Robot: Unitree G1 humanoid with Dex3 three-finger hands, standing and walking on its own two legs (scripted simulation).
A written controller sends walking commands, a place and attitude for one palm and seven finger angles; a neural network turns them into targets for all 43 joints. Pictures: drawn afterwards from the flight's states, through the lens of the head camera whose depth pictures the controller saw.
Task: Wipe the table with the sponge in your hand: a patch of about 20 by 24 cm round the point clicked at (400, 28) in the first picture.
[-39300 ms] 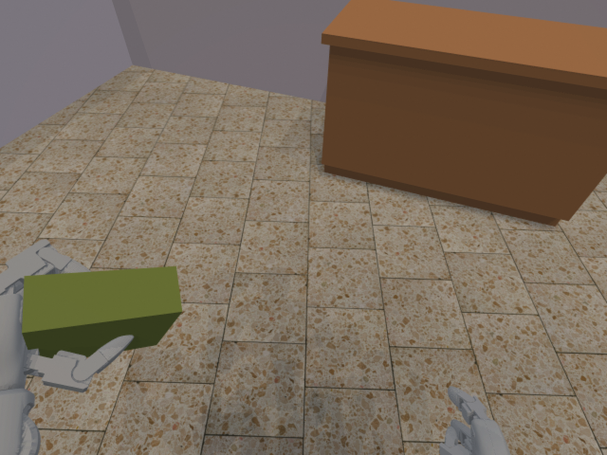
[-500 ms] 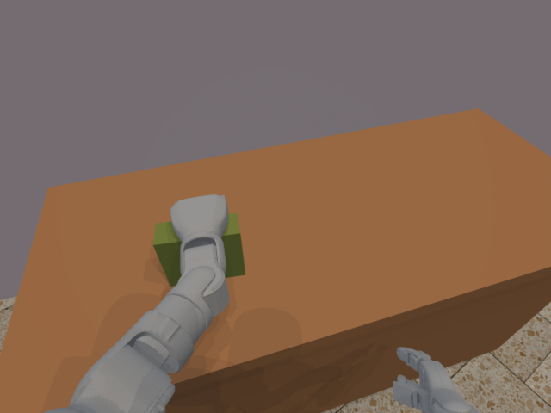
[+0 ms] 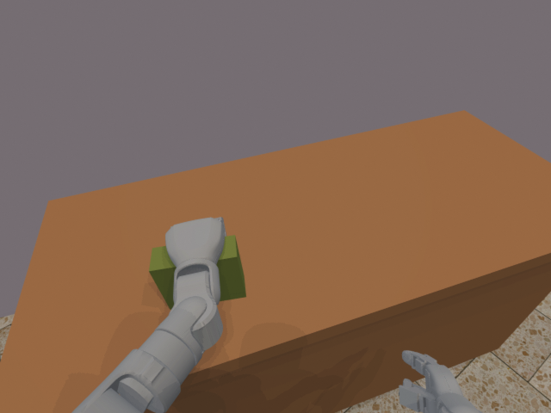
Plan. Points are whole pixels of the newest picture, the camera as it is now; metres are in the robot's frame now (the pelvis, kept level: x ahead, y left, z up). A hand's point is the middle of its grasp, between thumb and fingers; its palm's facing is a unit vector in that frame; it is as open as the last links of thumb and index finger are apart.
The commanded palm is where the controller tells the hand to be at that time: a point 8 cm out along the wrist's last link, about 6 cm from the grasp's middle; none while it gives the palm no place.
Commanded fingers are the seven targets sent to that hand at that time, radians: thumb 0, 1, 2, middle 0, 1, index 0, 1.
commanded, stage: wipe back along the third lane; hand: left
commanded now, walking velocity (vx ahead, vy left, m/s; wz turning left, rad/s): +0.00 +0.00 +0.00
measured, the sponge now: (204, 280) +0.34 +0.17 +0.00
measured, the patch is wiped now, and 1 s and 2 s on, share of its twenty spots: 1.00 1.00 1.00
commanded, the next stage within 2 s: slide back across to the middle lane in 0.30 s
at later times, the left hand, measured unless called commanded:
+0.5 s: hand (206, 277) +0.31 +0.15 +0.05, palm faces +0.02 -0.10 -1.00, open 9.1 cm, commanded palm +0.26 +0.15 +0.09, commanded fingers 0.00 0.10 1.30 -1.20 -1.60 -1.20 -1.60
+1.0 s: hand (172, 296) +0.27 +0.19 +0.05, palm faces +0.02 -0.13 -0.99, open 9.1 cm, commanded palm +0.23 +0.20 +0.10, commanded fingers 0.00 0.10 1.30 -1.20 -1.60 -1.20 -1.60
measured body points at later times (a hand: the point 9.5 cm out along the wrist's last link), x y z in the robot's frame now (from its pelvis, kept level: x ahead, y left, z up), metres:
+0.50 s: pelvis +0.00 -0.01 +0.00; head -0.03 -0.04 +0.45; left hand +0.30 +0.15 +0.10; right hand +0.24 -0.21 -0.08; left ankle +0.01 +0.12 -0.73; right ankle -0.02 -0.09 -0.74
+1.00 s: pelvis -0.01 -0.01 +0.00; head -0.05 -0.05 +0.45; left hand +0.27 +0.19 +0.11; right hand +0.23 -0.22 -0.07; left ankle +0.01 +0.12 -0.73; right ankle -0.02 -0.09 -0.74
